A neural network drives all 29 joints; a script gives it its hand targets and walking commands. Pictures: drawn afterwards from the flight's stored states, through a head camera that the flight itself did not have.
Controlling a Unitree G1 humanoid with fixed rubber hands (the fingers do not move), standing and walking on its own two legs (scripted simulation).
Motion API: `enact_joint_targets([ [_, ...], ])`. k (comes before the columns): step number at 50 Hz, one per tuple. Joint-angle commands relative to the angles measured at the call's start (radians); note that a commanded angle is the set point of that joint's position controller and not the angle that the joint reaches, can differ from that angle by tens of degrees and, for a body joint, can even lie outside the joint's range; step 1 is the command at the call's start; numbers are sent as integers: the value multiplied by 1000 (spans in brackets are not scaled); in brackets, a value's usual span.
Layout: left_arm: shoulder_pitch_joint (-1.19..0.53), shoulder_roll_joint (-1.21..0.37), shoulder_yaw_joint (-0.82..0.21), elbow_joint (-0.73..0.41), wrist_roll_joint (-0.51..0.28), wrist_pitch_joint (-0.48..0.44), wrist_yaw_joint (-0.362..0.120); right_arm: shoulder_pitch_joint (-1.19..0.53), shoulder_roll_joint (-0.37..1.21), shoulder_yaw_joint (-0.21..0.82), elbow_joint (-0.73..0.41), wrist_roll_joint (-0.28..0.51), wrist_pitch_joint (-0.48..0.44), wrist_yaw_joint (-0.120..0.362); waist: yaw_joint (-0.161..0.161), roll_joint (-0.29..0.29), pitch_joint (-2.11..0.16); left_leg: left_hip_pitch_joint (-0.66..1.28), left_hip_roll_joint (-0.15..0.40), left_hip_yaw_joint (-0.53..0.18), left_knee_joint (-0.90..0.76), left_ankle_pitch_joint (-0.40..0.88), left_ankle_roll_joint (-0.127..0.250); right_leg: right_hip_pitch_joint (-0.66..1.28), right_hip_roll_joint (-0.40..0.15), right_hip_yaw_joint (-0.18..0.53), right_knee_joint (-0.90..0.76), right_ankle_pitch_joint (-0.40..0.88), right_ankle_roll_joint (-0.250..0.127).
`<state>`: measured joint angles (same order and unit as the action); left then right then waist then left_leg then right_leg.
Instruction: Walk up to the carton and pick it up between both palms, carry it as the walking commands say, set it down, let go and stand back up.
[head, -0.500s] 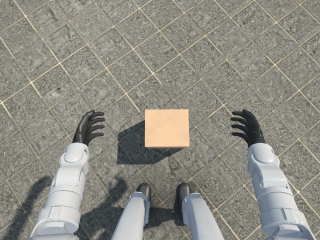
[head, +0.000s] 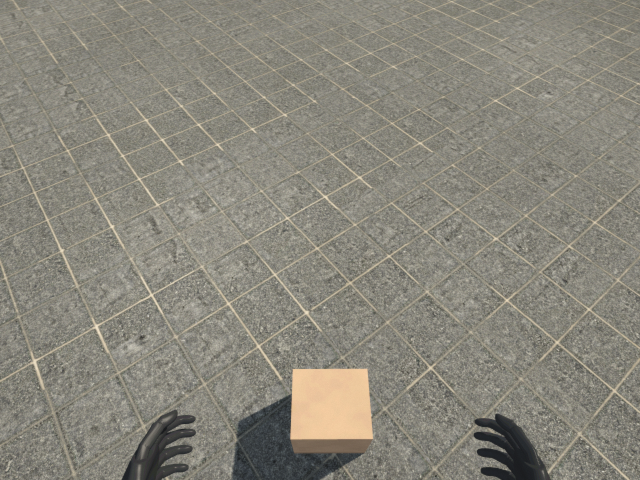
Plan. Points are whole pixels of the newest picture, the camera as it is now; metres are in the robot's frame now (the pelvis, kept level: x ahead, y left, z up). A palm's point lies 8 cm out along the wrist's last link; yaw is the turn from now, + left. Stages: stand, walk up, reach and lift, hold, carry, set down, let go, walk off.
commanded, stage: let go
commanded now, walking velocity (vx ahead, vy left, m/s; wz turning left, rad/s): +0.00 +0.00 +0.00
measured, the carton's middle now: (329, 412) +0.38 -0.01 -0.67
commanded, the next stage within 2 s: stand in 0.40 s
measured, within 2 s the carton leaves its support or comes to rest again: neither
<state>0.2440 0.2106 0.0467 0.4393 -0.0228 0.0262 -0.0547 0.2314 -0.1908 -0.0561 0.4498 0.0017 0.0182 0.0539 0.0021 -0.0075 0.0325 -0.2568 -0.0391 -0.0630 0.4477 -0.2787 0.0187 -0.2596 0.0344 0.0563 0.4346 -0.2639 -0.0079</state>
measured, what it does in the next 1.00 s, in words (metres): stands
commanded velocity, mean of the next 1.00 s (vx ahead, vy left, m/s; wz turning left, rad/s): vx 0.00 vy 0.00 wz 0.00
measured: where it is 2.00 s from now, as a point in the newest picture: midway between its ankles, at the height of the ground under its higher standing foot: outside the picture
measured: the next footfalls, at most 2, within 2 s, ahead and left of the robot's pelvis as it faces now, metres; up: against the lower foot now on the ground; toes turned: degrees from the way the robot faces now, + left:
none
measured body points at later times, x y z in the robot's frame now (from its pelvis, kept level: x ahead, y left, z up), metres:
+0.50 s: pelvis -0.01 -0.01 +0.00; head -0.02 +0.00 +0.45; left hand +0.14 +0.25 -0.10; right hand +0.14 -0.25 -0.09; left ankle -0.04 +0.11 -0.74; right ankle -0.03 -0.12 -0.74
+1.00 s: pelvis -0.02 +0.00 +0.00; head -0.06 +0.00 +0.45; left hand +0.05 +0.29 -0.12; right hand +0.05 -0.30 -0.12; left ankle -0.04 +0.11 -0.74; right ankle -0.03 -0.12 -0.74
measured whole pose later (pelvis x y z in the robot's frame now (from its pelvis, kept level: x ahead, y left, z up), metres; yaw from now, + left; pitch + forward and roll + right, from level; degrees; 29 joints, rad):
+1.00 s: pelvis -0.02 +0.00 +0.00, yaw -1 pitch -1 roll +0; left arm 0.30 0.34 0.03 0.90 0.04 -0.01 0.01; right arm 0.28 -0.31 -0.03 0.91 -0.04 -0.01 -0.01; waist 0.00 -0.01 -0.08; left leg -0.17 -0.02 -0.05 0.47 -0.28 0.01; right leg -0.17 0.05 0.06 0.46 -0.26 -0.01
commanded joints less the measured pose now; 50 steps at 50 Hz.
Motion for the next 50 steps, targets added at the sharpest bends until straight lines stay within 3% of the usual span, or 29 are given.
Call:
enact_joint_targets([
  [1, -38, 117, 28, -157, 8, -2, -4, -62, -126, -45, -164, -10, -2, 1, 10, -13, -109, 131, 6, 22, -60, 274, -37, 147, 6, -32, -55, 229, 24],
  [4, -59, 94, 20, -189, -19, 31, -16, -48, -130, -41, -174, -4, 36, 13, -31, 12, -78, 158, 10, 50, -67, 179, -45, 161, -3, -37, -59, 170, 14],
  [5, -80, 128, 26, -170, 9, 46, -15, -57, -112, -30, -148, -7, 50, 8, -2, 28, -22, 134, 1, 50, -65, 163, -40, 165, -6, -44, -60, 159, 23],
  [6, -101, 104, 24, -204, 6, 48, -18, -82, -126, -54, -191, -18, 53, 13, -10, 43, -39, 144, 16, 34, -72, 141, -46, 159, 5, -50, -52, 135, 18],
  [7, -84, 98, 26, -194, 13, 63, -19, -46, -118, -44, -158, -18, 71, 15, -26, 40, -4, 158, 14, 45, -72, 155, -41, 153, -2, -45, -54, 141, 17],
  [8, -106, 105, 23, -166, 10, 68, -18, -102, -118, -41, -192, -9, 67, 17, 0, 23, -1, 117, 11, 40, -64, 143, -40, 171, 7, -49, -56, 139, 17],
  [10, -73, 94, 26, -148, 16, 90, -14, -38, -112, -36, -134, -28, 99, 18, -35, -17, 52, 134, 10, 46, -83, 129, -25, 171, 10, -48, -56, 124, 26],
  [12, -58, 131, 42, -167, 57, 94, -14, -79, -123, -28, -187, -13, 95, 25, 22, 36, -6, 135, 1, 42, -64, 187, -19, 224, 10, -55, -45, 164, 13],
  [13, -74, 111, 38, -177, 53, 93, -8, -84, -139, -37, -188, -29, 94, 21, -5, 55, 18, 152, 9, 32, -57, 196, -26, 201, 4, -42, -34, 177, 9],
  [14, -61, 133, 63, -181, 55, 94, -7, -69, -140, -41, -207, -34, 99, 23, 12, -15, -63, 199, 7, 29, -57, 227, -19, 221, 15, -64, -24, 188, 26],
  [18, -97, 122, 31, -168, 58, 104, -3, -76, -122, -25, -159, -22, 109, 8, 4, 58, 4, 177, -2, 29, -45, 244, -27, 185, 13, -46, -36, 204, 23],
  [19, -64, 122, 53, -184, 36, 112, 6, -74, -128, -28, -190, -24, 96, -3, 24, -16, -79, 166, -4, 19, -27, 280, -19, 230, 9, -42, -15, 255, 26],
  [20, -45, 200, 55, 21, 35, 63, 43, -82, -237, -51, 13, -29, 51, -40, 48, -34, -192, 110, 64, 23, 13, 344, -43, 192, -57, -10, 14, 340, 27],
  [21, -26, 225, 48, 29, 52, 30, 55, -25, -237, -68, 35, -27, 33, -57, 3, -11, -187, 121, 55, 6, 21, 321, -45, 209, -72, 26, 14, 360, 22],
  [22, -48, 237, 42, 57, 53, 17, 55, -24, -247, -52, 73, -33, 22, -60, 4, -46, -212, 137, 66, 9, 17, 377, -44, 183, -84, 39, 21, 431, 16],
  [24, -66, 177, 27, 84, 47, -15, 55, -8, -233, -47, 126, -42, 2, -69, 1, -5, -192, 109, 82, -7, 2, 393, -38, 167, -77, 35, 8, 389, 21],
  [25, -71, 200, 33, 99, 51, -14, 53, -45, -234, -42, 135, -41, -7, -62, 5, 27, -183, 120, 80, 7, 16, 410, -34, 150, -80, 22, 3, 433, 22],
  [27, -66, 233, 42, 150, 69, -21, 62, -58, -237, -42, 155, -43, -14, -64, 3, -13, -155, 121, 87, -30, -8, 320, -23, 105, -73, 44, -16, 329, 17],
  [28, -66, 214, 38, 152, 55, -25, 62, -73, -265, -54, 174, -42, -19, -62, 3, 63, -149, 107, 96, -22, -11, 289, -21, 100, -75, 44, -23, 288, 11],
  [29, -74, 261, 43, 162, 62, -29, 62, -57, -250, -58, 178, -40, -21, -62, -8, -20, -155, 108, 82, -26, -32, 261, -26, 102, -76, 50, -15, 265, 6],
  [30, -52, 250, 45, 195, 62, -31, 71, -38, -253, -50, 210, -39, -20, -66, 4, 55, -71, 57, 96, -44, -37, 234, -12, 67, -84, 57, -37, 214, 7],
  [32, -60, 272, 41, 224, 71, -44, 69, -43, -241, -44, 228, -39, -32, -71, 6, -30, -97, 79, 96, -54, -64, 179, -19, 59, -84, 69, -34, 155, -11],
  [33, -12, 232, 28, 229, 67, -51, 73, -39, -266, -44, 232, -40, -39, -73, 6, 57, -107, 52, 101, -59, -68, 105, -18, 85, -78, 71, -51, 123, 7],
  [36, -36, 254, 35, 269, 68, -60, 62, -51, -289, -41, 272, -44, -47, -77, 3, 16, -57, 22, 112, -79, -86, 6, 3, 30, -85, 104, -50, 58, -20],
  [37, -47, 293, 38, 278, 66, -64, 67, -67, -280, -37, 284, -39, -48, -67, 10, 53, -38, 20, 113, -82, -103, 8, -7, 32, -88, 92, -57, 45, -20],
  [45, -11, 285, 27, 335, 55, -75, 66, -10, -310, -21, 363, -34, -59, -74, 8, -1, -52, 42, 104, -95, -75, 27, 12, 40, -96, 143, -76, 50, -32],
  [47, 11, 313, 36, 366, 67, -74, 77, -13, -318, -21, 370, -41, -59, -73, -5, 64, 30, 32, 99, -88, -70, 74, 10, 11, -95, 140, -88, 62, -30],
  [49, -15, 275, 17, 363, 60, -66, 74, -12, -310, -25, 387, -33, -63, -79, -10, 37, -25, 32, 113, -97, -70, 112, 10, 49, -99, 118, -63, 151, -20],
  [50, -26, 294, 25, 355, 50, -68, 69, -18, -320, -18, 383, -38, -62, -77, -7, -27, -52, 51, 119, -92, -66, 150, 4, 59, -99, 112, -58, 152, -20],
])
